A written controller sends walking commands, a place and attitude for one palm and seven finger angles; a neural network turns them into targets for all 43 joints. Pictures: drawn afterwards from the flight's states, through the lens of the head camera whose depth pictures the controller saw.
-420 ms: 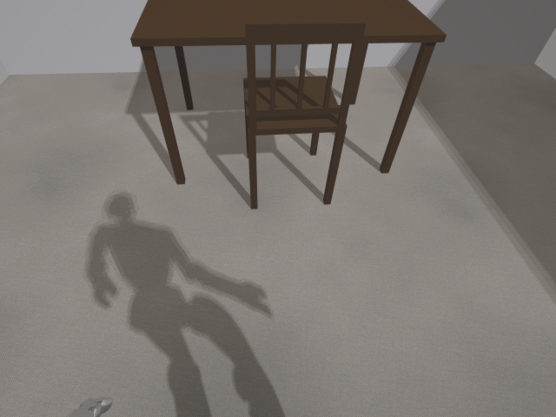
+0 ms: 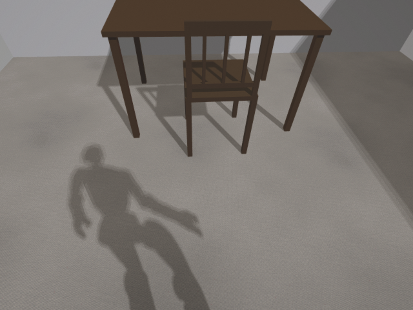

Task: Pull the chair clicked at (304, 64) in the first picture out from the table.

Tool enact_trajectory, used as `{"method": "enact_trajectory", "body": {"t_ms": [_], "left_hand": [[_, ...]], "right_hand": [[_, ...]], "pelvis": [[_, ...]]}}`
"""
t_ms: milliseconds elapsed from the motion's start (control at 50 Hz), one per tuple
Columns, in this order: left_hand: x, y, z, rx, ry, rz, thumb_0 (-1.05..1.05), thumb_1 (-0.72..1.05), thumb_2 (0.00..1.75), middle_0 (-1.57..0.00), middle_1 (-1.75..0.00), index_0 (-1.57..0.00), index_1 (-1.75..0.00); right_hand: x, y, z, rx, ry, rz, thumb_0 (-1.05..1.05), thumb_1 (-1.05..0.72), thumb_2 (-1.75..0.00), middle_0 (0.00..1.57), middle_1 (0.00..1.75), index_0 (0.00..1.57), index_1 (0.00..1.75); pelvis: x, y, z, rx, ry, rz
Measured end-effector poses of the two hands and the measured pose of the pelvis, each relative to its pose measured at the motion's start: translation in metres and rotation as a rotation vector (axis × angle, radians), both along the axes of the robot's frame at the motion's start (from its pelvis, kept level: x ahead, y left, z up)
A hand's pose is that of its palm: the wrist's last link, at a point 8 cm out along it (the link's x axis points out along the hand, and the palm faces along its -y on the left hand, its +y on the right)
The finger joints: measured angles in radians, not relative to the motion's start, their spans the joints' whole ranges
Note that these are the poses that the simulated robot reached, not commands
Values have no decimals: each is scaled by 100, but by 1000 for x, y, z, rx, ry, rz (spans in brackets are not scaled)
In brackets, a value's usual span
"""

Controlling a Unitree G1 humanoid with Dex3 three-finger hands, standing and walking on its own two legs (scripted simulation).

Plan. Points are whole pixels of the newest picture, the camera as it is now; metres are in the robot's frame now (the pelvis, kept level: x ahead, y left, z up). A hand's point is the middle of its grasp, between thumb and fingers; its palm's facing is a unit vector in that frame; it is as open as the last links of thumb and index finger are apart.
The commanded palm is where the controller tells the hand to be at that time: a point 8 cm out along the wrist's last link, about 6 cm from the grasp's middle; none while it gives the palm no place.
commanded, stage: stand and wait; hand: left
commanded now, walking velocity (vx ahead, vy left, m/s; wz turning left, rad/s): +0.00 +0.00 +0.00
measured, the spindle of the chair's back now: (225, 59) +1.21 -0.02 -0.10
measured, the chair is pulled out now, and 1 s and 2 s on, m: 0.00 0.00 0.00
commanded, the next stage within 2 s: look at it before walking up in 0.40 s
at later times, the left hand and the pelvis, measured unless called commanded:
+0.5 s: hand out of the picture +0.07 +0.23 -0.15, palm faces -0.03 -0.94 -0.33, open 7.3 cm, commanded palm none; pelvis -0.01 -0.01 +0.00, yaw +0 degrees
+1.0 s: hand out of the picture +0.06 +0.23 -0.15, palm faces -0.03 -0.95 -0.32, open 7.3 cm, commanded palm none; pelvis -0.01 -0.02 +0.00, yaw +0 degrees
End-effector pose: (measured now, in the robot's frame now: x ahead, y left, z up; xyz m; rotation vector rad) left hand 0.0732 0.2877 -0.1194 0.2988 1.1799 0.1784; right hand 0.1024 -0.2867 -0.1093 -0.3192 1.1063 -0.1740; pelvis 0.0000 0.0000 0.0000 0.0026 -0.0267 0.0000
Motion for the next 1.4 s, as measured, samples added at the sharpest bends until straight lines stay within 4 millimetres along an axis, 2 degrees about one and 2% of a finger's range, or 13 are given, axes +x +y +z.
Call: {"method": "enact_trajectory", "body": {"t_ms": [160, 360, 540, 780, 1180, 1300, 1400], "left_hand": [[-17, -1, 0, 11, 44, 10, 0, 91, 90, -20, -30, -21, -30], [-16, -6, 4, 14, 28, 2, 0, 91, 90, -20, -30, -21, -30], [-11, -12, 6, 9, 8, -7, 0, 91, 90, -20, -30, -21, -30], [-18, -15, 3, 3, 34, -4, 0, 91, 90, -20, -30, -21, -30], [-18, -14, 2, 5, 43, 6, 0, 91, 90, -20, -30, -21, -30], [-26, -29, -11, -38, 111, -1, 0, 91, 90, -20, -30, -20, -30], [-21, -55, -19, -71, 197, -36, 0, 91, 90, -20, -30, -20, -30]], "right_hand": [[-29, -11, -5, -5, 74, -28, 1, -91, -89, 20, 30, 20, 30], [-46, -16, -7, 5, 96, -46, 1, -91, -89, 20, 30, 20, 30], [-50, -17, -8, 12, 92, -46, 0, -91, -89, 20, 30, 20, 30], [-52, -18, -8, 12, 107, -49, 0, -91, -89, 20, 30, 20, 30], [-41, -17, -6, 9, 95, -42, 0, -91, -89, 20, 30, 20, 30], [-52, -3, -19, 55, 108, -90, 0, -91, -89, 20, 30, 20, 30], [-76, 2, -35, 115, 138, -194, 0, -91, -89, 20, 30, 20, 30]], "pelvis": [[-5, -5, 2, 0, -3, 0], [-11, -10, 3, 0, -10, -3], [-15, -13, 4, 1, -9, -5], [-15, -15, 4, 1, -2, -7], [-10, -15, 5, 0, 0, -12], [5, -16, -2, 2, 9, -63], [25, -28, -7, 21, 17, -135]]}}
